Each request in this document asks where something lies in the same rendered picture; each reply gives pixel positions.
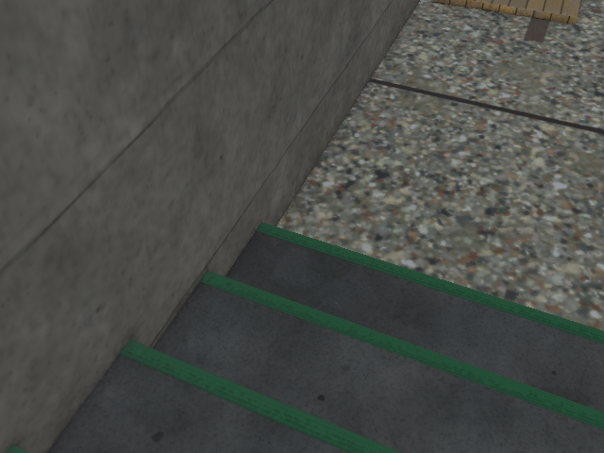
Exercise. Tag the stairs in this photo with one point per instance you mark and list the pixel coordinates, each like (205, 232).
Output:
(308, 347)

